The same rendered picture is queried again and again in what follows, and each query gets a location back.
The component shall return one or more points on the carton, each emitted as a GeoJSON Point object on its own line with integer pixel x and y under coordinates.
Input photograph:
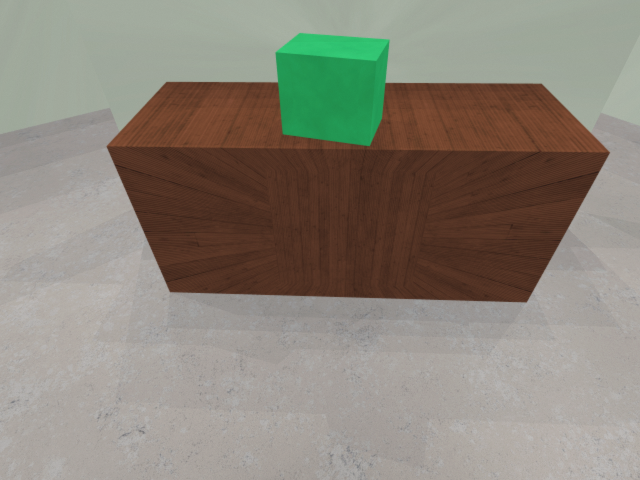
{"type": "Point", "coordinates": [332, 87]}

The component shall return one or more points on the pedestal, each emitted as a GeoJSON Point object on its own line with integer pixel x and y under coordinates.
{"type": "Point", "coordinates": [464, 193]}

